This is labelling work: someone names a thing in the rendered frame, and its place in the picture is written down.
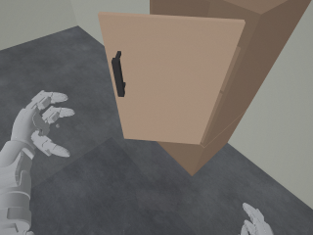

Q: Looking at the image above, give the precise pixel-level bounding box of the left robot hand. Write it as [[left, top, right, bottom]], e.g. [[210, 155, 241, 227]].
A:
[[11, 90, 75, 158]]

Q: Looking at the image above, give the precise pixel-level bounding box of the right robot hand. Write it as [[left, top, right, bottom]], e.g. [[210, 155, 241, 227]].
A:
[[239, 203, 274, 235]]

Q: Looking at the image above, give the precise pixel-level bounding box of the cupboard door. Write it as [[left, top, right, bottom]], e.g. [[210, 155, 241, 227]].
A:
[[98, 11, 246, 145]]

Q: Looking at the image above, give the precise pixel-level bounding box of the handle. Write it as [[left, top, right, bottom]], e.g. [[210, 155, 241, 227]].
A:
[[112, 51, 126, 97]]

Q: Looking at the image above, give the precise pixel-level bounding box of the left robot forearm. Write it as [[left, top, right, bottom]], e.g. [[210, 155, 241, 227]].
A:
[[0, 140, 36, 235]]

